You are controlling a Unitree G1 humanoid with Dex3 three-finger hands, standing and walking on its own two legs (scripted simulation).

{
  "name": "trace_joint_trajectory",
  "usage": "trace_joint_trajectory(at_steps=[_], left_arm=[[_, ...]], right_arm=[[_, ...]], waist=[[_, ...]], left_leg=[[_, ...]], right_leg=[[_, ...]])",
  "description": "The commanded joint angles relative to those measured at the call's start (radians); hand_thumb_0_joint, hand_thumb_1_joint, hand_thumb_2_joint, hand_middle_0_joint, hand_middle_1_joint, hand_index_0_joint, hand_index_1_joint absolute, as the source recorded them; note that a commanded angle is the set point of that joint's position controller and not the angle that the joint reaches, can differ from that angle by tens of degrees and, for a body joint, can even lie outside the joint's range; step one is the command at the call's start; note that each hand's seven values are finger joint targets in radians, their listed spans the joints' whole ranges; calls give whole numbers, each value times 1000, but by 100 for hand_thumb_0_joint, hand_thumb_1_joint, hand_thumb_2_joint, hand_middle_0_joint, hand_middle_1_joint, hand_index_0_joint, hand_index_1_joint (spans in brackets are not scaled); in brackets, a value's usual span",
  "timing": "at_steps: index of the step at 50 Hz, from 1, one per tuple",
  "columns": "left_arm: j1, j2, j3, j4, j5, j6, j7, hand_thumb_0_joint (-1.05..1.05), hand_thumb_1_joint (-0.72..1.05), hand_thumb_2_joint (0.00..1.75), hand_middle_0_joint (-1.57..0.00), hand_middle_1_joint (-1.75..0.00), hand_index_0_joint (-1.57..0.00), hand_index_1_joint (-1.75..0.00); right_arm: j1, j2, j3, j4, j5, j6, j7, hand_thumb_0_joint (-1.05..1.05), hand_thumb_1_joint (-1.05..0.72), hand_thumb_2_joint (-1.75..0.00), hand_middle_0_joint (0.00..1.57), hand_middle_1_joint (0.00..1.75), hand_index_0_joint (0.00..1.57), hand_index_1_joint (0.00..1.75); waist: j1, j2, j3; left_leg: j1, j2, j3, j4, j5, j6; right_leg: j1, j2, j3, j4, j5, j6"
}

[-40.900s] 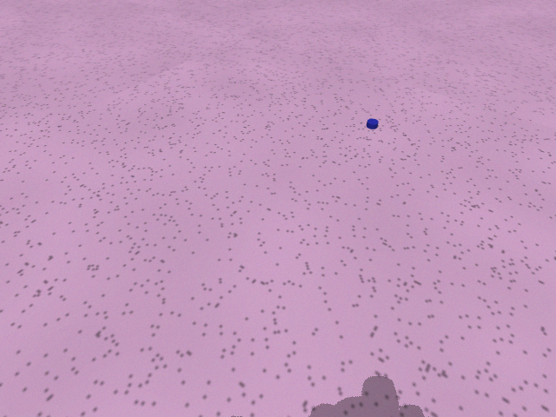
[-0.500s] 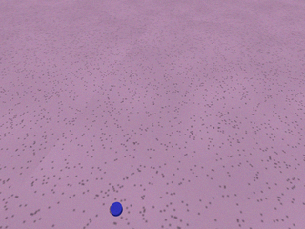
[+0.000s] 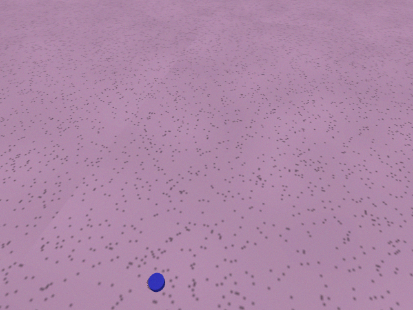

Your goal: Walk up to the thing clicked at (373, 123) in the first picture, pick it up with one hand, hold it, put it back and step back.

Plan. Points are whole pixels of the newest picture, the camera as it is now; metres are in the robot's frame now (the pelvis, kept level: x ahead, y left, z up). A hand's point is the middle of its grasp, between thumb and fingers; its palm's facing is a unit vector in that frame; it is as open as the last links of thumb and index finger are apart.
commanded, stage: stand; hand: left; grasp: from above
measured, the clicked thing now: (156, 282) +0.41 +0.25 -0.76
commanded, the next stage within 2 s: step back in 0.28 s
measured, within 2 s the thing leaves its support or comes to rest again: neither
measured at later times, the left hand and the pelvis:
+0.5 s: hand out of the picture +0.07 +0.27 -0.16, palm faces +0.00 -0.92 -0.38, open 7.4 cm; pelvis -0.04 +0.00 -0.02, yaw +0 degrees
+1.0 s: hand out of the picture -0.01 +0.29 -0.18, palm faces -0.12 -0.91 -0.39, open 7.4 cm; pelvis -0.14 +0.03 -0.03, yaw -6 degrees
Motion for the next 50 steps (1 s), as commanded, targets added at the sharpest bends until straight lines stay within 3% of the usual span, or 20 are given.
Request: trace_joint_trajectory(at_steps=[1, 13, 14, 18, 22, 25, 27, 28, 29, 30, 31, 32, 33, 34, 36, 37, 41, 45, 47, 50], left_arm=[[-38, 210, 42, -52, -1, -18, 9, 0, 90, 90, -20, -30, -20, -30], [-43, 214, 37, -65, -1, -21, 8, 0, 90, 90, -20, -30, -20, -30], [-47, 300, 81, -83, -23, -11, 12, 0, 90, 90, -20, -30, -20, -30], [-42, 285, 87, -136, -24, 1, 17, 0, 90, 90, -20, -30, -20, -30], [-73, 303, 94, -196, -11, 13, 12, 0, 90, 90, -20, -30, -20, -30], [-147, 334, 102, -253, 5, 21, 14, 0, 90, 90, -20, -30, -20, -30], [-189, 335, 100, -283, 14, 27, 12, 0, 90, 90, -20, -30, -20, -30], [-200, 320, 96, -293, 12, 32, 11, 0, 90, 90, -20, -30, -20, -30], [-182, 292, 90, -302, 6, 37, 13, 0, 90, 90, -20, -30, -20, -30], [-155, 237, 80, -303, -9, 43, 17, 0, 90, 90, -20, -30, -20, -30], [-118, 226, 84, -303, -5, 50, 28, 0, 90, 90, -20, -30, -20, -30], [-79, 232, 83, -296, -3, 54, 33, 0, 90, 90, -20, -30, -20, -30], [-61, 227, 79, -292, -3, 54, 38, 0, 90, 90, -20, -30, -20, -30], [-56, 243, 83, -283, -3, 57, 41, 0, 90, 90, -20, -30, -20, -30], [-21, 256, 85, -269, -16, 60, 35, 0, 90, 90, -20, -30, -20, -30], [-3, 256, 86, -275, -14, 60, 33, 0, 90, 90, -20, -30, -20, -30], [-4, 250, 94, -315, 3, 47, 28, 0, 90, 90, -20, -30, -20, -30], [-6, 244, 100, -334, 0, 41, 20, 0, 90, 90, -20, -30, -20, -30], [32, 242, 104, -325, 2, 39, 15, 0, 90, 90, -20, -30, -20, -30], [120, 234, 111, -288, 6, 33, 4, 0, 90, 90, -20, -30, -20, -30]], right_arm=[[-38, -193, -30, -60, 6, -16, -16, 0, -90, -90, 20, 30, 20, 30], [-37, -207, -32, -63, 6, -17, -15, 0, -90, -90, 20, 30, 20, 30], [-75, -257, -51, -87, 20, 2, -7, 0, -90, -90, 20, 30, 20, 30], [-37, -252, -63, -125, 32, 21, -1, 0, -90, -90, 20, 30, 20, 30], [-15, -237, -73, -162, 27, 38, 5, 0, -90, -90, 20, 30, 20, 30], [48, -225, -85, -177, 17, 56, 14, 0, -90, -90, 20, 30, 20, 30], [108, -228, -91, -184, 17, 55, 22, 0, -90, -90, 20, 30, 20, 30], [119, -239, -97, -182, 16, 51, 23, 0, -90, -90, 20, 30, 20, 30], [115, -263, -100, -193, 12, 44, 20, 0, -90, -90, 20, 30, 20, 30], [70, -323, -111, -209, 5, 34, 15, 0, -90, -90, 20, 30, 20, 30], [78, -359, -119, -222, -6, 24, 8, 0, -90, -90, 20, 30, 20, 30], [63, -354, -116, -225, -9, 18, 1, 0, -90, -90, 20, 30, 20, 30], [51, -368, -120, -248, -13, 18, -4, 0, -90, -90, 20, 30, 20, 30], [17, -344, -118, -264, -14, 19, -12, 0, -90, -90, 20, 30, 20, 30], [-33, -295, -107, -285, -18, 15, -22, 0, -90, -90, 20, 30, 20, 30], [-28, -287, -105, -296, -15, 12, -26, 0, -90, -90, 20, 30, 20, 30], [62, -259, -107, -303, -5, 12, -35, 0, -90, -90, 20, 30, 20, 30], [81, -287, -112, -315, -7, 17, -34, 0, -90, -90, 20, 30, 20, 30], [51, -301, -112, -332, -10, 22, -31, 0, -90, -90, 20, 30, 20, 30], [14, -310, -112, -346, -4, 32, -23, 0, -90, -90, 20, 30, 20, 30]], waist=[[-4, -19, -74], [-6, -12, -89], [-3, -39, 24], [-22, -33, -74], [-24, -88, -152], [-43, -198, -134], [-71, -221, -124], [-75, -192, -113], [-74, -78, -96], [-55, 132, -59], [-45, 156, -70], [-26, 108, -79], [-32, 155, -97], [-25, 149, -92], [7, 144, -100], [9, 150, -113], [-33, 87, -147], [-53, 115, -117], [-38, 134, -124], [-3, 137, -152]], left_leg=[[16, 107, -79, -49, 182, 31], [18, 111, -70, -43, 209, 32], [-72, 93, -79, 61, 337, 55], [-79, 81, -60, 147, 334, 80], [-68, 19, -16, 295, 177, 68], [-73, -52, 0, 485, -214, 64], [-49, -24, -29, 452, -225, 79], [-50, -8, -38, 407, -119, 86], [-102, 74, -119, 246, 102, 110], [-140, 213, -324, 46, 344, 148], [-73, 279, -436, 22, 474, 174], [-54, 304, -410, 65, 588, 219], [-65, 307, -427, 60, 601, 197], [-74, 280, -363, 63, 535, 178], [-39, 205, -242, 106, 492, 171], [-22, 211, -238, 115, 471, 198], [132, 243, -243, 157, 505, 263], [88, 264, -235, 148, 448, 281], [22, 256, -217, 145, 339, 268], [-83, 225, -182, 174, 201, 213]], right_leg=[[-7, -100, 70, -39, 139, -31], [13, -107, 76, -35, 184, -33], [-79, -93, 88, 40, 331, -45], [-63, -101, 86, 106, 330, -90], [-119, -187, 172, 92, 298, -165], [-240, -299, 244, 63, 262, -247], [-306, -288, 217, 116, 199, -224], [-314, -239, 180, 185, 158, -192], [-286, -133, 114, 330, 86, -133], [-320, 63, 44, 510, -101, -67], [-392, 134, 137, 617, -408, -61], [-403, 131, 176, 734, -448, -60], [-417, 142, 217, 787, -455, -58], [-412, 135, 241, 807, -412, -66], [-422, 130, 239, 861, -326, -57], [-426, 130, 219, 889, -305, -49], [-459, 105, 193, 800, -330, -6], [-395, 80, 145, 640, -345, 1], [-318, 59, 100, 534, -321, -7], [-157, 47, 51, 287, -187, -35]])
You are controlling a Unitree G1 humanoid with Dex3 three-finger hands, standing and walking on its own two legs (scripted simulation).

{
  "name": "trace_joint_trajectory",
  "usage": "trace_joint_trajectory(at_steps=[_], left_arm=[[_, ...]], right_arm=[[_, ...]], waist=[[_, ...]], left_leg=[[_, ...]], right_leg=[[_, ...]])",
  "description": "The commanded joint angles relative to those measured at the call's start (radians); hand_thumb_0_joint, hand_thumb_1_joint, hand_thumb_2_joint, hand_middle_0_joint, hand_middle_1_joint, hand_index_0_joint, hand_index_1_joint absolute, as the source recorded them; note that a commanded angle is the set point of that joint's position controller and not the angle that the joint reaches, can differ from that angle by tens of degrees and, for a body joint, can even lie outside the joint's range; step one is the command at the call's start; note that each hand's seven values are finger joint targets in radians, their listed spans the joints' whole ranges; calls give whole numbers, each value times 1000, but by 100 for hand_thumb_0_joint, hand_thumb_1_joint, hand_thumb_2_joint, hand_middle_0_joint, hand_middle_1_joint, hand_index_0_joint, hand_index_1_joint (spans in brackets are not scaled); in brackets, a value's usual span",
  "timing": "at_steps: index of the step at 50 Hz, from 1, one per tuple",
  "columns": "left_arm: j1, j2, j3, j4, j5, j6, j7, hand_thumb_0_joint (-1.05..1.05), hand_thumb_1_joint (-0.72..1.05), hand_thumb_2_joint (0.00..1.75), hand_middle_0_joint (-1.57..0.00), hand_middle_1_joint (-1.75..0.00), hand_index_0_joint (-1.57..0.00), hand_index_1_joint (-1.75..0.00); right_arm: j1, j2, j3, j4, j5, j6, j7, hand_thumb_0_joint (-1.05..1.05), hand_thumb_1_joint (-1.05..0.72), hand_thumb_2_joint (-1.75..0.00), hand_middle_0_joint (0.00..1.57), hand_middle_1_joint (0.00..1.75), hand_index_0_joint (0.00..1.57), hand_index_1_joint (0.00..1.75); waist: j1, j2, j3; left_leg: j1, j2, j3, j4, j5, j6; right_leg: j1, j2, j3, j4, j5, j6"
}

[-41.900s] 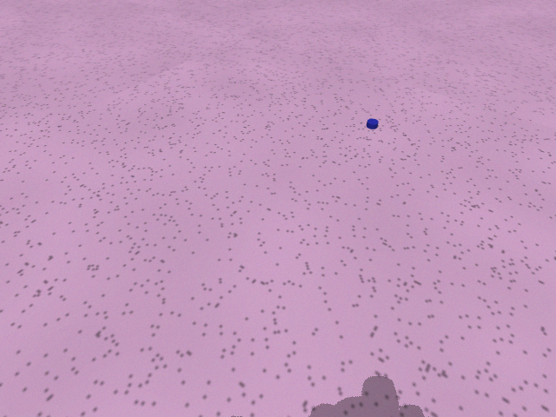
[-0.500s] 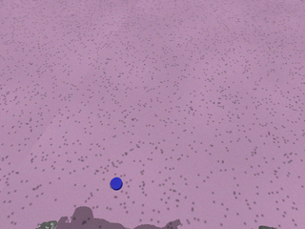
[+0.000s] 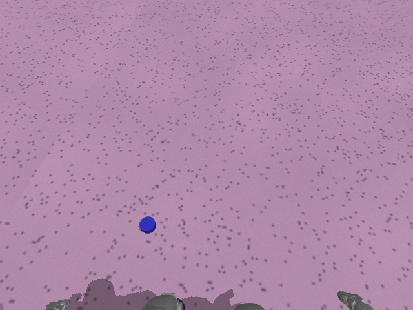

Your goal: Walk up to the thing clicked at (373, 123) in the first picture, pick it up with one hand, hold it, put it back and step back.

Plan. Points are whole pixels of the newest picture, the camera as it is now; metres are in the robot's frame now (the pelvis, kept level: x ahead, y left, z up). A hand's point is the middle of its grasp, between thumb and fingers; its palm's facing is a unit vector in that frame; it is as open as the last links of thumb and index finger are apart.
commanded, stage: step back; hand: left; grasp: from above
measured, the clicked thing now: (147, 225) +0.53 +0.28 -0.74
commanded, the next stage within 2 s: none
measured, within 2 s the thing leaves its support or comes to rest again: neither
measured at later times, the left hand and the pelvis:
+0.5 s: hand out of the picture -0.03 +0.26 -0.14, palm faces +0.10 -0.92 -0.38, open 7.4 cm; pelvis -0.15 -0.02 +0.00, yaw +6 degrees
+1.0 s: hand out of the picture -0.27 +0.21 -0.12, palm faces +0.04 -0.90 -0.43, open 7.4 cm; pelvis -0.31 -0.06 +0.01, yaw +1 degrees
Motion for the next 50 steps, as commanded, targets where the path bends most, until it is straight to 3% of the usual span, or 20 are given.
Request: trace_joint_trajectory(at_steps=[1, 2, 3, 4, 5, 9, 15, 18, 22, 24, 25, 26, 29, 36, 41, 42, 43, 44, 47, 50], left_arm=[[158, 157, 64, -23, 8, -33, -3, 0, 90, 90, -20, -30, -20, -30], [177, 172, 70, -16, 16, -37, 0, 0, 90, 90, -20, -30, -20, -30], [166, 235, 85, -35, 28, -42, 0, 0, 90, 90, -20, -30, -20, -30], [95, 324, 102, -70, 19, -37, -4, 0, 90, 90, -20, -30, -20, -30], [7, 364, 107, -120, 32, -41, 0, 0, 90, 90, -20, -30, -20, -30], [-106, 203, 78, -155, 23, -48, 11, 0, 90, 90, -20, -30, -20, -30], [83, 174, 75, -157, 23, -42, 22, 0, 90, 90, -20, -30, -20, -30], [48, 204, 77, -184, 20, -33, 26, 0, 90, 90, -20, -30, -20, -30], [13, 215, 64, -201, 3, -12, 11, 0, 90, 90, -20, -30, -20, -30], [-4, 156, 52, -214, -4, -11, 9, 0, 90, 90, -20, -30, -20, -30], [-79, 196, 75, -217, 4, -12, 21, 0, 90, 90, -20, -30, -20, -30], [-68, 212, 80, -200, 12, -11, 22, 0, 90, 90, -20, -30, -20, -30], [53, 180, 76, -144, -10, -8, 13, 0, 90, 90, -20, -30, -20, -30], [90, 156, 61, -137, 2, -28, 6, 0, 90, 90, -20, -30, -20, -30], [203, 170, 65, -44, 18, -53, 7, 0, 90, 90, -20, -30, -20, -30], [200, 233, 81, -50, 31, -56, 5, 0, 90, 90, -20, -30, -20, -30], [159, 335, 105, -82, 29, -51, 0, 0, 90, 90, -20, -30, -20, -30], [77, 410, 114, -123, 38, -48, 3, 0, 90, 90, -20, -30, -20, -30], [-58, 261, 79, -155, 30, -54, 16, 0, 90, 90, -20, -30, -20, -30], [13, 236, 82, -154, 35, -51, 19, 0, 90, 90, -20, -30, -20, -30]], right_arm=[[-8, -294, -76, -72, 12, 5, -15, 0, -90, -90, 20, 30, 20, 30], [-16, -271, -68, -66, 23, 9, -12, 0, -90, -90, 20, 30, 20, 30], [-27, -238, -58, -82, 30, 9, -10, 0, -90, -90, 20, 30, 20, 30], [-56, -208, -56, -92, 31, 11, -17, 0, -90, -90, 20, 30, 20, 30], [-27, -239, -73, -72, 24, 18, -26, 0, -90, -90, 20, 30, 20, 30], [88, -214, -51, -7, 41, 10, -16, 0, -90, -90, 20, 30, 20, 30], [55, -199, -33, -51, 24, -9, -30, 0, -90, -90, 20, 30, 20, 30], [108, -205, -41, -51, 19, -11, -28, 0, -90, -90, 20, 30, 20, 30], [187, -224, -63, -6, 6, -11, -16, 0, -90, -90, 20, 30, 20, 30], [143, -352, -92, -34, -18, -9, -9, 0, -90, -90, 20, 30, 20, 30], [100, -415, -102, -54, -11, -8, -3, 0, -90, -90, 20, 30, 20, 30], [41, -385, -97, -62, -12, -17, -10, 0, -90, -90, 20, 30, 20, 30], [-48, -268, -59, -92, -17, -18, -17, 0, -90, -90, 20, 30, 20, 30], [14, -271, -75, -97, -1, -10, -22, 0, -90, -90, 20, 30, 20, 30], [-9, -275, -70, -102, 19, 29, -11, 0, -90, -90, 20, 30, 20, 30], [-8, -238, -59, -116, 27, 31, -9, 0, -90, -90, 20, 30, 20, 30], [-46, -198, -52, -147, 31, 26, -14, 0, -90, -90, 20, 30, 20, 30], [-51, -238, -71, -135, 20, 33, -29, 0, -90, -90, 20, 30, 20, 30], [25, -259, -73, -71, 34, 31, -11, 0, -90, -90, 20, 30, 20, 30], [44, -217, -50, -77, 28, 17, -22, 0, -90, -90, 20, 30, 20, 30]], waist=[[35, 163, -308], [42, 127, -309], [38, -52, -273], [60, -244, -190], [52, -257, -130], [-38, -124, -130], [73, -141, -271], [48, -186, -309], [-1, -112, -305], [-10, 203, -257], [-62, 294, -220], [-33, 237, -176], [52, 126, -171], [5, 218, -228], [27, 177, -313], [23, 24, -282], [48, -225, -218], [83, -306, -160], [-16, -94, -122], [25, -105, -189]], left_leg=[[146, 197, -250, -110, 204, 132], [76, 161, -231, -70, 117, 84], [-78, 53, -172, 63, -33, 22], [-122, -120, -98, 287, -329, -29], [-38, -103, -204, 490, -399, -46], [-102, -169, -246, 544, -215, -40], [-192, -105, -193, 311, -311, -71], [-56, -36, -154, 75, -279, -46], [193, -46, -95, -216, 53, -11], [236, 256, -497, -307, 123, 127], [27, 381, -617, -366, 132, 264], [-39, 395, -621, -366, 142, 287], [61, 209, -303, -275, 292, 168], [264, 246, -282, -177, 307, 217], [134, 149, -217, -27, 164, 109], [-33, 65, -189, 85, -10, 51], [-190, -107, -138, 242, -297, -15], [-97, -91, -223, 458, -395, -47], [-71, -140, -259, 594, -246, -33], [-107, -143, -212, 532, -238, -54]], right_leg=[[142, -16, -86, -360, 219, -41], [193, -43, -36, -412, 278, -59], [193, -184, 214, -451, 278, -120], [8, -377, 436, -568, 238, -273], [-191, -472, 540, -605, 233, -348], [-33, -216, 114, -482, 486, -174], [374, -273, 139, -362, 735, -240], [340, -308, 146, -317, 779, -232], [100, -226, 82, -257, 532, -135], [-197, -9, -40, -35, 35, -45], [-121, 46, 1, 204, -169, -24], [-103, 32, 83, 350, -142, -27], [-193, 82, 97, 446, -6, -42], [-128, -19, 20, 42, -31, 19], [159, -10, -94, -478, 287, -23], [175, -116, 118, -462, 247, -57], [76, -307, 376, -525, 202, -177], [-187, -466, 546, -597, 165, -311], [-144, -291, 188, -468, 392, -218], [13, -224, 96, -383, 527, -193]])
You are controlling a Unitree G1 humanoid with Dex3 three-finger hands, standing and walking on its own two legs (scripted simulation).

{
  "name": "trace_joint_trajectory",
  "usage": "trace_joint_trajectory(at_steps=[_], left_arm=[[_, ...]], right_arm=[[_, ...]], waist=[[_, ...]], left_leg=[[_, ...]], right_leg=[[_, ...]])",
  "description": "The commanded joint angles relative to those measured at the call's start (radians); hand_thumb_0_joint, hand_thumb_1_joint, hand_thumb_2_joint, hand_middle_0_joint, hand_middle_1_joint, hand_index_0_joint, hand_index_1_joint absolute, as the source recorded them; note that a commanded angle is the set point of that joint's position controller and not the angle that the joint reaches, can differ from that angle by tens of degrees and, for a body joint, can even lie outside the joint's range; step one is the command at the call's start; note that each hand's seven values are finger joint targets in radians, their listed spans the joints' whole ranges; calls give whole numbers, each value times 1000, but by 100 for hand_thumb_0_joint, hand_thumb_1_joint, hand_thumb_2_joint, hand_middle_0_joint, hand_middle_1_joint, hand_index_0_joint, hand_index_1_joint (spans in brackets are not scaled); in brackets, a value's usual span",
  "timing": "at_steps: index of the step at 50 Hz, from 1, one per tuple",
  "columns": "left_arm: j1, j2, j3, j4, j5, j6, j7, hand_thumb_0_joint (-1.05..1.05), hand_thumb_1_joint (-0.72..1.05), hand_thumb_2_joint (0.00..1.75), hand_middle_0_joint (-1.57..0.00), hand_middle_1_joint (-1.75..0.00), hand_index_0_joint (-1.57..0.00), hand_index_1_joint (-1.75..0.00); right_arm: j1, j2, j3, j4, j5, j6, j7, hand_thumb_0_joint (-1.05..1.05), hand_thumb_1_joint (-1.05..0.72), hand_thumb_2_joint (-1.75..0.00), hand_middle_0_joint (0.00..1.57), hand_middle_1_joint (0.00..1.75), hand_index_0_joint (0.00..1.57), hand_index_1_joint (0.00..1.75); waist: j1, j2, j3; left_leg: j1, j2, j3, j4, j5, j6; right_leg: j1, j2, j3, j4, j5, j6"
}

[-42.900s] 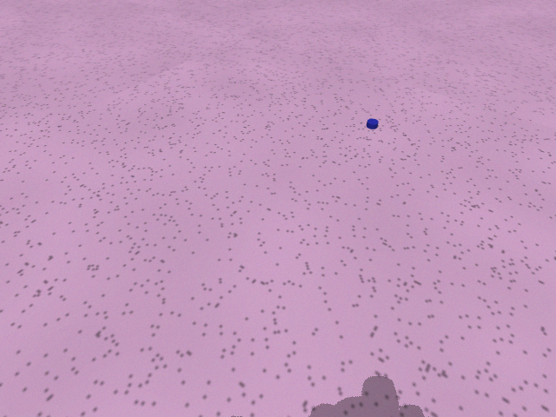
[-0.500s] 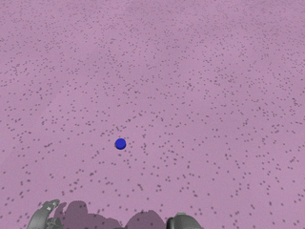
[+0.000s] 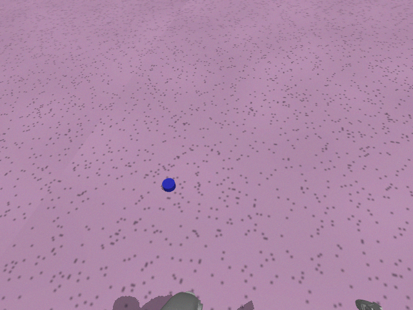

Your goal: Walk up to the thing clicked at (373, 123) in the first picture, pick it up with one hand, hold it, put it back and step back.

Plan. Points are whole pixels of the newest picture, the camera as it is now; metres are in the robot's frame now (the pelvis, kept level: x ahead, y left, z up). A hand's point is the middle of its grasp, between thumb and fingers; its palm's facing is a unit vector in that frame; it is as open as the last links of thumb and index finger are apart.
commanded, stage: step back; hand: left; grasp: from above
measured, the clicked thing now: (169, 185) +0.84 +0.32 -0.75
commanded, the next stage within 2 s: stand in 1.46 s
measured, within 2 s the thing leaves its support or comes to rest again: neither
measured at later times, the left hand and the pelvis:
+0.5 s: hand out of the picture -0.10 +0.27 -0.16, palm faces +0.01 -0.92 -0.40, open 7.4 cm; pelvis -0.17 -0.01 -0.01, yaw +0 degrees
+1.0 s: hand out of the picture -0.15 +0.28 -0.14, palm faces +0.05 -0.92 -0.38, open 7.4 cm; pelvis -0.20 +0.00 +0.01, yaw +2 degrees
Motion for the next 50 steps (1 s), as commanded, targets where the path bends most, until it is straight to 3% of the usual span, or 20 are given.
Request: trace_joint_trajectory(at_steps=[1, 5, 8, 9, 11, 12, 15, 21, 24, 26, 27, 28, 29, 32, 36, 40, 41, 43, 44, 50], left_arm=[[-86, 277, 86, -138, 9, -39, 33, 0, 90, 90, -20, -30, -20, -30], [-69, 280, 88, -144, 1, -23, 47, 0, 90, 90, -20, -30, -20, -30], [-114, 275, 72, -161, -23, 0, 40, 0, 90, 90, -20, -30, -20, -30], [-100, 237, 59, -170, -25, 5, 36, 0, 90, 90, -20, -30, -20, -30], [-155, 240, 63, -184, -33, 5, 49, 0, 90, 90, -20, -30, -20, -30], [-188, 268, 72, -168, -23, 4, 54, 0, 90, 90, -20, -30, -20, -30], [-86, 246, 70, -108, -46, 7, 36, 0, 90, 90, -20, -30, -20, -30], [-84, 213, 46, -90, -25, -43, 13, 0, 90, 90, -20, -30, -20, -30], [-2, 204, 53, -6, -15, -68, 14, 0, 90, 90, -20, -30, -20, -30], [49, 274, 77, 39, 7, -82, 19, 0, 90, 90, -20, -30, -20, -30], [-9, 335, 89, 8, 15, -85, 19, 0, 90, 90, -20, -30, -20, -30], [-85, 417, 101, -20, 18, -78, 18, 0, 90, 90, -20, -30, -20, -30], [-187, 386, 90, -41, 14, -81, 18, 0, 90, 90, -20, -30, -20, -30], [-160, 259, 66, -19, 2, -99, 18, 0, 90, 90, -20, -30, -20, -30], [-43, 295, 76, 14, 5, -95, 5, 0, 90, 90, -20, -30, -20, -30], [-78, 263, 55, -8, -5, -68, -5, 0, 90, 90, -20, -30, -20, -30], [-63, 219, 41, -6, -8, -67, -6, 0, 90, 90, -20, -30, -20, -30], [-122, 204, 38, -19, -25, -63, -2, 0, 90, 90, -20, -30, -20, -30], [-140, 270, 54, -16, -18, -64, 0, 0, 90, 90, -20, -30, -20, -30], [-61, 223, 49, 34, -25, -72, -25, 0, 90, 90, -20, -30, -20, -30]], right_arm=[[9, -149, -30, -81, -1, -31, -24, 0, -90, -90, 20, 30, 20, 30], [44, -129, -29, -83, -16, -42, -23, 0, -90, -90, 20, 30, 20, 30], [138, -146, -50, -30, -29, -45, -19, 0, -90, -90, 20, 30, 20, 30], [133, -183, -65, -31, -38, -45, -19, 0, -90, -90, 20, 30, 20, 30], [60, -361, -88, -78, -43, -34, -3, 0, -90, -90, 20, 30, 20, 30], [18, -353, -87, -83, -41, -41, -6, 0, -90, -90, 20, 30, 20, 30], [-83, -206, -45, -104, -50, -43, -15, 0, -90, -90, 20, 30, 20, 30], [28, -195, -53, -65, -38, -50, -8, 0, -90, -90, 20, 30, 20, 30], [15, -226, -61, -49, -40, -27, 5, 0, -90, -90, 20, 30, 20, 30], [14, -143, -35, -56, -29, -26, 6, 0, -90, -90, 20, 30, 20, 30], [-24, -96, -19, -81, -26, -34, 8, 0, -90, -90, 20, 30, 20, 30], [-75, -171, -45, -68, -32, -37, -6, 0, -90, -90, 20, 30, 20, 30], [-45, -210, -63, -41, -23, -40, 0, 0, -90, -90, 20, 30, 20, 30], [7, -142, -34, 3, -11, -62, 14, 0, -90, -90, 20, 30, 20, 30], [-34, -133, -27, -7, -28, -80, 20, 0, -90, -90, 20, 30, 20, 30], [81, -134, -47, 55, -28, -108, 13, 0, -90, -90, 20, 30, 20, 30], [111, -152, -60, 67, -34, -116, 9, 0, -90, -90, 20, 30, 20, 30], [158, -298, -89, 62, -41, -122, 4, 0, -90, -90, 20, 30, 20, 30], [158, -311, -98, 67, -32, -119, 6, 0, -90, -90, 20, 30, 20, 30], [55, -209, -64, 38, -38, -118, 11, 0, -90, -90, 20, 30, 20, 30]], waist=[[-9, -174, -113], [1, -255, -185], [-44, -201, -230], [-30, -113, -235], [-75, 226, -209], [-83, 218, -150], [8, 94, -109], [-74, 134, -192], [-41, 152, -188], [-22, -35, -162], [-4, -191, -106], [27, -212, -22], [-28, -193, 51], [-45, -130, -8], [23, -219, -30], [-33, -170, -103], [-46, -100, -146], [-82, 109, -149], [-95, 74, -98], [-52, 153, -33]], left_leg=[[-1, 12, 7, -54, -23, -14], [42, 99, 57, -400, -71, -7], [265, 75, 138, -783, 262, 12], [364, 152, 18, -768, 379, 35], [261, 487, -369, -786, 571, 285], [112, 534, -440, -828, 506, 335], [194, 328, -74, -727, 605, 220], [459, 322, -92, -703, 212, 230], [318, 298, -43, -652, 105, 186], [55, 203, 34, -455, 9, 94], [-115, 74, 72, -374, -69, 21], [32, 120, -22, -266, -96, -3], [150, 152, -41, -186, -30, -2], [56, 76, 4, -279, 67, -3], [55, 91, 89, -463, 19, -8], [353, 60, 156, -772, 176, 12], [488, 125, 49, -787, 212, 34], [480, 447, -431, -890, -59, 223], [378, 468, -443, -915, -162, 275], [263, 302, -137, -896, -29, 182]], right_leg=[[92, -164, 119, -152, 375, -173], [275, -241, 161, -69, 534, -193], [183, -182, 95, 65, 499, -129], [36, -136, 76, 113, 339, -85], [-157, 89, -8, 443, -365, -7], [-99, 76, 78, 576, -376, -6], [-166, 120, 108, 686, -213, -20], [-121, 34, 2, 103, -219, 19], [122, 64, -88, -294, -99, -14], [284, -34, 154, -334, -114, -67], [200, -222, 447, -406, -366, -140], [-136, -378, 568, -442, -532, -250], [-285, -368, 515, -453, -579, -243], [27, -180, 189, -326, -55, -159], [151, -176, 171, -310, -69, -145], [69, -148, 68, -135, 80, -120], [-20, -112, 25, -15, 132, -89], [-251, 19, -66, 264, -268, -34], [-213, -11, -3, 309, -301, -39], [-129, -22, -73, 142, -126, -13]])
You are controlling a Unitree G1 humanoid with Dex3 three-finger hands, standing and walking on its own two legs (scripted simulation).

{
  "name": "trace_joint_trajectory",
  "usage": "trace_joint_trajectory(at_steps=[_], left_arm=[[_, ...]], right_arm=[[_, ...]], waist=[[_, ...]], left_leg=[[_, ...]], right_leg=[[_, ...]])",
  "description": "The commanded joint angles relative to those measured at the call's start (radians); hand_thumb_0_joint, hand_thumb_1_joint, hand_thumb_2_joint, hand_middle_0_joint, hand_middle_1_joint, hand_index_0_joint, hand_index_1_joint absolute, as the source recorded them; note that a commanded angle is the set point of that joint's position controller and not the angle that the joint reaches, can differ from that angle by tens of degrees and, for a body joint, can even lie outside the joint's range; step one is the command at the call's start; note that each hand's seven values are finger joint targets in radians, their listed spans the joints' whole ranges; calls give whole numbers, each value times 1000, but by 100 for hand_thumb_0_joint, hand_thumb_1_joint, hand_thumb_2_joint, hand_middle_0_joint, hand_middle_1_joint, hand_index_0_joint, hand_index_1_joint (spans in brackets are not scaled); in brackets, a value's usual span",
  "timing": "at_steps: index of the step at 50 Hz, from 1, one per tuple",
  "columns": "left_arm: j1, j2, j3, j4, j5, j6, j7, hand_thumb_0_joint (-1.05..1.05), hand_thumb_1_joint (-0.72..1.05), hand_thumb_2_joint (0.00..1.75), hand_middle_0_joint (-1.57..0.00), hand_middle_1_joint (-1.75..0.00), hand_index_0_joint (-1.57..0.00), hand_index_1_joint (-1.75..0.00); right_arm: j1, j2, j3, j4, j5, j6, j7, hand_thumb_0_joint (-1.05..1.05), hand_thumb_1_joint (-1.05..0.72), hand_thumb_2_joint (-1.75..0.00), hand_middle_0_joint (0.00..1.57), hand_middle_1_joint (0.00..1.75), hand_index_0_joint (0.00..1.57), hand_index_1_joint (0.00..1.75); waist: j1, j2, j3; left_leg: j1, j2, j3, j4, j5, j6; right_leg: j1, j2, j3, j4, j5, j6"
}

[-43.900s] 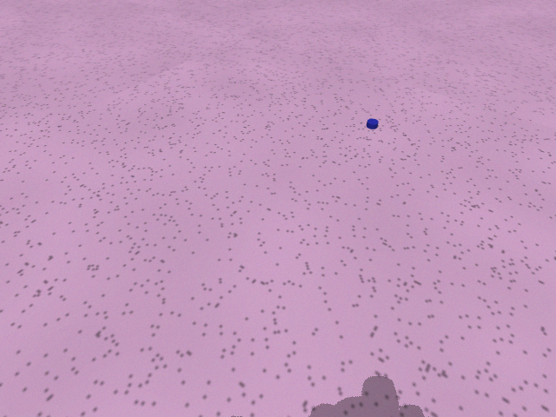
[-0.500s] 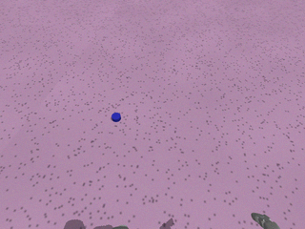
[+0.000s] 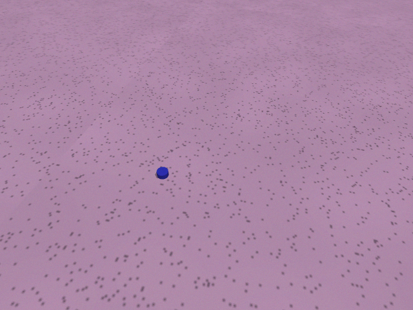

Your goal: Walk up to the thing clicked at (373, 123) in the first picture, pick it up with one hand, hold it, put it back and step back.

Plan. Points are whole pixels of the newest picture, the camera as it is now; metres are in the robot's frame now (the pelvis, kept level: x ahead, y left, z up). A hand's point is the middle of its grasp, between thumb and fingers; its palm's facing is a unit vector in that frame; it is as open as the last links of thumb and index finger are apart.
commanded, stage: step back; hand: left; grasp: from above
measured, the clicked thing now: (162, 173) +1.06 +0.28 -0.75
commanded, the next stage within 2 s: stand in 0.46 s
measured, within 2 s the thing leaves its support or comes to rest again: neither
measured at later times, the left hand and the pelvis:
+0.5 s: hand out of the picture +0.13 +0.26 -0.15, palm faces +0.09 -0.93 -0.36, open 7.4 cm; pelvis +0.05 +0.00 +0.00, yaw +2 degrees
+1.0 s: hand out of the picture +0.13 +0.25 -0.14, palm faces +0.02 -0.94 -0.34, open 7.4 cm; pelvis +0.05 -0.01 +0.01, yaw +2 degrees
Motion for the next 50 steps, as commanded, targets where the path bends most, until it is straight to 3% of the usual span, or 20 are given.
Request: trace_joint_trajectory(at_steps=[1, 3, 5, 6, 7, 8, 9, 10, 12, 15, 17, 19, 20, 21, 22, 23, 27, 33, 43, 50], left_arm=[[-42, 150, 48, -57, -4, -33, -3, 0, 90, 90, -20, -30, -20, -30], [-19, 138, 52, -36, -3, -42, 5, 0, 90, 90, -20, -30, -20, -30], [37, 139, 55, 2, 2, -53, 21, 0, 90, 90, -20, -30, -20, -30], [44, 170, 67, 11, 10, -57, 29, 0, 90, 90, -20, -30, -20, -30], [50, 239, 79, 1, 23, -61, 36, 0, 90, 90, -20, -30, -20, -30], [-52, 287, 81, -31, 22, -60, 34, 0, 90, 90, -20, -30, -20, -30], [-155, 288, 77, -61, 24, -58, 31, 0, 90, 90, -20, -30, -20, -30], [-191, 256, 72, -73, 20, -58, 29, 0, 90, 90, -20, -30, -20, -30], [-147, 203, 56, -58, 11, -65, 32, 0, 90, 90, -20, -30, -20, -30], [-114, 230, 63, -34, 10, -69, 33, 0, 90, 90, -20, -30, -20, -30], [-157, 215, 57, -41, 4, -61, 33, 0, 90, 90, -20, -30, -20, -30], [-184, 194, 48, -43, -6, -50, 33, 0, 90, 90, -20, -30, -20, -30], [-185, 168, 39, -46, -9, -46, 33, 0, 90, 90, -20, -30, -20, -30], [-163, 142, 31, -55, -17, -43, 33, 0, 90, 90, -20, -30, -20, -30], [-163, 113, 19, -45, -28, -38, 32, 0, 90, 90, -20, -30, -20, -30], [-136, 110, 11, -11, -43, -26, 31, 0, 90, 90, -20, -30, -20, -30], [-153, 143, 9, 36, -20, -43, 21, 0, 90, 90, -20, -30, -20, -30], [-169, 140, -12, 69, -18, -42, 22, 0, 90, 90, -20, -30, -20, -30], [-196, 140, -23, 101, -13, -42, 22, 0, 90, 90, -20, -30, -20, -30], [-187, 148, -24, 105, -13, -50, 23, 0, 90, 90, -20, -30, -20, -30]], right_arm=[[-63, -278, -64, -83, 2, -14, -22, 0, -90, -90, 20, 30, 20, 30], [-104, -267, -53, -90, 8, 0, -20, 0, -90, -90, 20, 30, 20, 30], [-140, -219, -30, -99, 25, 19, -21, 0, -90, -90, 20, 30, 20, 30], [-123, -171, -14, -100, 31, 22, -25, 0, -90, -90, 20, 30, 20, 30], [-107, -135, -2, -114, 40, 22, -31, 0, -90, -90, 20, 30, 20, 30], [-75, -169, -15, -87, 34, 33, -39, 0, -90, -90, 20, 30, 20, 30], [-19, -222, -35, -49, 30, 37, -41, 0, -90, -90, 20, 30, 20, 30], [13, -235, -36, -27, 33, 35, -38, 0, -90, -90, 20, 30, 20, 30], [-28, -212, -24, -14, 32, 28, -34, 0, -90, -90, 20, 30, 20, 30], [-33, -213, -24, -12, 23, 26, -34, 0, -90, -90, 20, 30, 20, 30], [-18, -195, -21, 3, 22, 19, -34, 0, -90, -90, 20, 30, 20, 30], [12, -187, -26, 32, 15, 14, -35, 0, -90, -90, 20, 30, 20, 30], [11, -208, -38, 41, 9, 11, -39, 0, -90, -90, 20, 30, 20, 30], [-9, -258, -50, 28, 1, 7, -42, 0, -90, -90, 20, 30, 20, 30], [-91, -277, -46, 10, 9, 2, -43, 0, -90, -90, 20, 30, 20, 30], [-141, -305, -30, -3, 11, -13, -38, 0, -90, -90, 20, 30, 20, 30], [-153, -237, -13, 25, 31, -21, -36, 0, -90, -90, 20, 30, 20, 30], [-190, -228, -4, 48, 38, -13, -37, 0, -90, -90, 20, 30, 20, 30], [-229, -214, 4, 71, 37, 1, -32, 0, -90, -90, 20, 30, 20, 30], [-245, -216, 7, 79, 35, 0, -26, 0, -90, -90, 20, 30, 20, 30]], waist=[[-18, 225, 30], [10, 233, 7], [61, 160, -37], [71, 67, -56], [71, -113, -57], [47, -107, -46], [6, -88, 1], [-16, -73, 19], [11, -80, -3], [29, -125, -42], [2, -140, -72], [-25, -116, -93], [-23, -64, -119], [-9, 42, -141], [18, 99, -132], [42, 91, -91], [12, 100, -132], [6, 95, -150], [-2, 40, -77], [3, 38, -103]], left_leg=[[-79, 196, -247, -258, -211, 150], [-150, 182, -185, -184, -151, 135], [-217, 127, -113, -20, -93, 80], [-289, 81, -99, 76, -109, 48], [-348, -32, -80, 226, -199, 4], [-241, -21, -95, 340, -314, -11], [-156, 24, -100, 383, -323, -20], [-134, 42, -103, 343, -297, -20], [-193, 17, -106, 300, -247, -6], [-181, 30, -67, 247, -220, -22], [-93, 20, 1, 103, -167, -22], [7, 2, 28, -90, 41, -18], [60, 35, -22, -100, 179, -2], [94, 142, -156, -111, 317, 34], [49, 226, -250, -130, 284, 89], [-23, 256, -300, -154, 263, 119], [34, 154, -125, -124, 383, 22], [115, 147, -86, -138, 474, 8], [98, 137, -69, -218, 272, -5], [128, 138, -65, -227, 256, -9]], right_leg=[[-16, -8, -38, -141, 53, 20], [129, 13, -69, -280, 131, 25], [298, 43, -84, -440, 248, 21], [375, -11, 11, -467, 250, 14], [335, -191, 293, -582, 113, -42], [122, -351, 456, -667, -143, -145], [-11, -382, 482, -657, -204, -204], [-18, -341, 408, -623, -137, -196], [100, -256, 261, -575, 78, -139], [163, -270, 222, -505, 338, -139], [157, -241, 129, -448, 485, -124], [145, -193, 60, -361, 549, -76], [130, -166, 34, -304, 571, -43], [74, -111, -6, -228, 482, -6], [65, -30, -57, -236, 278, 19], [139, -19, -12, -301, 167, 31], [270, -90, 15, -398, 463, 11], [302, -99, 7, -467, 575, 16], [277, -105, 11, -562, 449, 24], [280, -114, 17, -582, 461, 22]])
